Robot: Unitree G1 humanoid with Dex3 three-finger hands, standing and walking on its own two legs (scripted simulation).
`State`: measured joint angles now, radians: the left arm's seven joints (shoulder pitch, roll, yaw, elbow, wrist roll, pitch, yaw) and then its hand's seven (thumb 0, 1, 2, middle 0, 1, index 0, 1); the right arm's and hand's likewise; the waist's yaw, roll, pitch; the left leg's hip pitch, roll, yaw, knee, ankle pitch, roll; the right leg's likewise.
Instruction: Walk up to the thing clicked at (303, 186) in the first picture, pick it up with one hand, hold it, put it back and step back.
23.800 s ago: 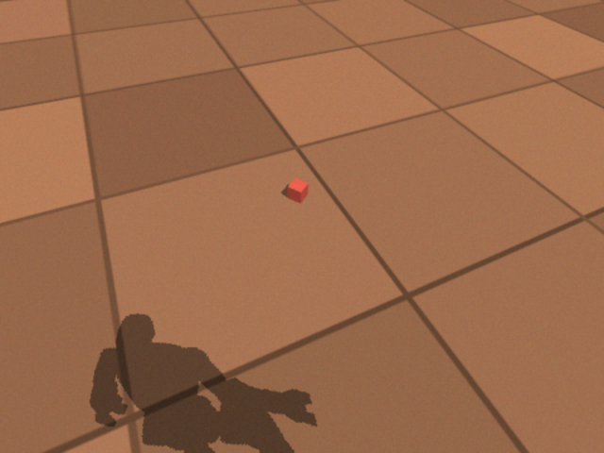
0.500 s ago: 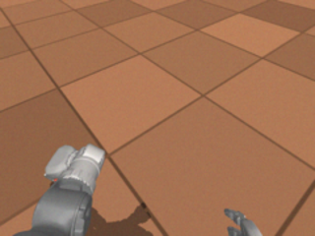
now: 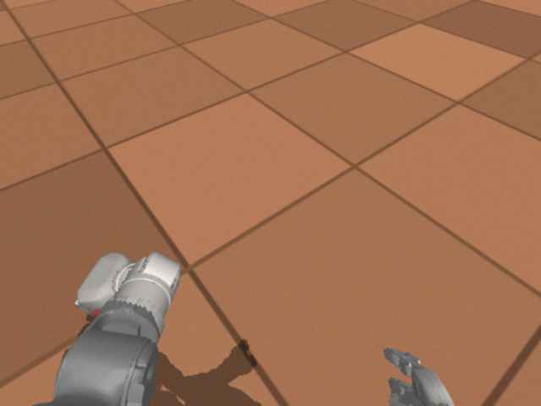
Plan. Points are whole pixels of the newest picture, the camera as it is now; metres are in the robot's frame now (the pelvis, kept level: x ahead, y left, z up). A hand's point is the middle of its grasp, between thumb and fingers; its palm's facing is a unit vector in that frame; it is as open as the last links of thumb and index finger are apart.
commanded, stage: hold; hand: left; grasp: from above
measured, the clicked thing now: (131, 307) +0.31 +0.24 -0.06
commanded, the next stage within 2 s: crouch in 0.10 s
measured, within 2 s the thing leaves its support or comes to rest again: neither
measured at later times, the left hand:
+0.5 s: hand (135, 308) +0.30 +0.23 -0.05, palm faces -0.18 -0.43 -0.89, open 10.4 cm
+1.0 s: hand (165, 340) +0.33 +0.24 -0.29, palm faces -0.08 -0.43 -0.90, open 10.4 cm
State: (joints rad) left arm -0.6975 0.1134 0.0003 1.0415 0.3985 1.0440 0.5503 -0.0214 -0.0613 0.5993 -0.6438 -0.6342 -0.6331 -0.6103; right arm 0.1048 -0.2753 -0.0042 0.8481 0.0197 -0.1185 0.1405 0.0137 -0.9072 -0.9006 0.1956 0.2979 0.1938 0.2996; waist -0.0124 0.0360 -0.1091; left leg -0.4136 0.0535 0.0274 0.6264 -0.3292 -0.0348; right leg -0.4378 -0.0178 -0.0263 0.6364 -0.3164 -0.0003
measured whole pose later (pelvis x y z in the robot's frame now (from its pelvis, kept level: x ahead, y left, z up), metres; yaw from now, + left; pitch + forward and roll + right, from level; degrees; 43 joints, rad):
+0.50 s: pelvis +0.00 -0.01 +0.00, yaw +0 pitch +9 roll +0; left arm -0.72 0.13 0.02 1.21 0.44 0.95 0.55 -0.02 -0.05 0.59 -0.63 -0.64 -0.62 -0.61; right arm 0.12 -0.27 -0.02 0.87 0.02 -0.13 0.14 0.01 -0.87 -0.89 0.20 0.30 0.20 0.30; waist -0.02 0.02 -0.12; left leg -0.47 0.06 0.02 0.64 -0.34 -0.04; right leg -0.49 -0.01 -0.03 0.65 -0.32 -0.01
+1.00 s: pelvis -0.07 +0.00 -0.17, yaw -2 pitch +32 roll -2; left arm -1.01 0.33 0.29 1.48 0.45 0.62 0.81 -0.02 -0.07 0.60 -0.65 -0.63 -0.64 -0.60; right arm 0.14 -0.27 -0.03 0.90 -0.12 -0.14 0.18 0.01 -0.89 -0.89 0.20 0.30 0.20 0.30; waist -0.15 0.00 -0.18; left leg -1.49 0.08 -0.03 1.51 -0.57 -0.04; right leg -1.50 0.00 -0.04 1.46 -0.52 -0.01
